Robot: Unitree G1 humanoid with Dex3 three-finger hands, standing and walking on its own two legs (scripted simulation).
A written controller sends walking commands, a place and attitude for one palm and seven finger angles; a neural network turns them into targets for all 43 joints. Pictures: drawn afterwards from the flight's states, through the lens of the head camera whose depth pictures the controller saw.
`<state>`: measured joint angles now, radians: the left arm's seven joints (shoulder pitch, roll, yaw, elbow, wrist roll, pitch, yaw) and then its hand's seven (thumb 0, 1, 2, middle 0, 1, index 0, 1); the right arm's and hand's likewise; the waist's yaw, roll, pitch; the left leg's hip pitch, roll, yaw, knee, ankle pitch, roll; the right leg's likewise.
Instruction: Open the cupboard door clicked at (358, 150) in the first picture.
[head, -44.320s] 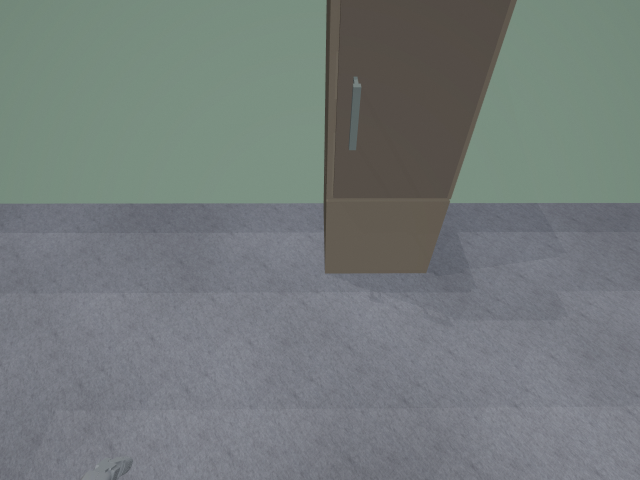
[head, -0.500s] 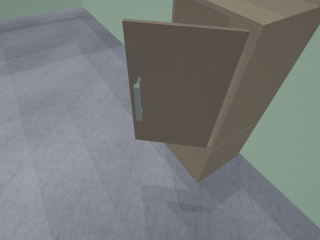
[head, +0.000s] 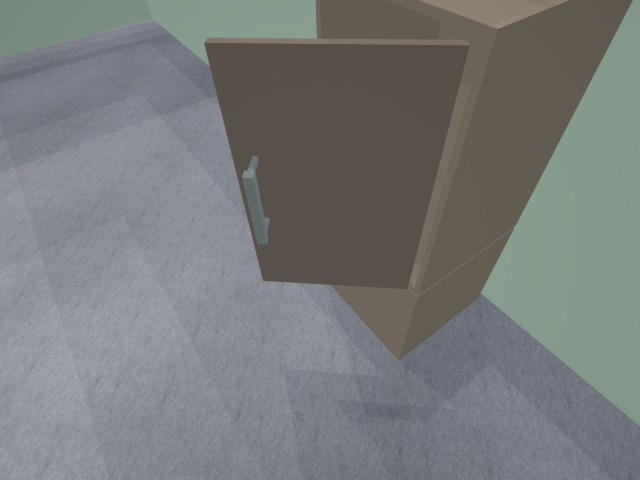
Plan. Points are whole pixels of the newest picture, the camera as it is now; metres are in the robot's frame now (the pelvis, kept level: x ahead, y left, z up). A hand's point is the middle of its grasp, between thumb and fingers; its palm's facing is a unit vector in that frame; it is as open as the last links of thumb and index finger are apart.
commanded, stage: look again from close up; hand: left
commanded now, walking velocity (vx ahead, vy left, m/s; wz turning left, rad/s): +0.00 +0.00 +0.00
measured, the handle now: (258, 202) +0.59 +0.15 -0.04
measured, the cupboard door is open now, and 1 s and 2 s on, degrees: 49 49 49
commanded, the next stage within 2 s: come to a stop and stand still in 0.02 s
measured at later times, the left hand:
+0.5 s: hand out of the picture +0.03 +0.18 -0.17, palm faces +0.00 -0.97 -0.25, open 7.4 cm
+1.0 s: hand out of the picture +0.02 +0.19 -0.17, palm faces -0.01 -0.97 -0.23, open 7.4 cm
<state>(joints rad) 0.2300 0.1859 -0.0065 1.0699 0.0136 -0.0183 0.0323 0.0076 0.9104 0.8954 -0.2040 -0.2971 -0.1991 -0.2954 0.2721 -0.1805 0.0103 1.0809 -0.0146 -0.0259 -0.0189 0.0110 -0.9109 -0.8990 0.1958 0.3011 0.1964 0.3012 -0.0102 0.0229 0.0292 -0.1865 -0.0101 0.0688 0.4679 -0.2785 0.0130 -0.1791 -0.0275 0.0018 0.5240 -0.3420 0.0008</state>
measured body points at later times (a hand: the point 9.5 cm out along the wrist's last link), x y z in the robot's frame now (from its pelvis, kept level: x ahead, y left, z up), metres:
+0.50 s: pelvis +0.00 -0.02 +0.00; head +0.02 -0.03 +0.45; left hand +0.03 +0.23 -0.15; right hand +0.06 -0.27 -0.15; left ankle -0.02 +0.11 -0.74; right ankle -0.04 -0.12 -0.74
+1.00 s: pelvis -0.01 +0.01 +0.00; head +0.01 +0.00 +0.45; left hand +0.02 +0.25 -0.15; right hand +0.00 -0.22 -0.16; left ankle -0.01 +0.11 -0.74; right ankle -0.04 -0.12 -0.74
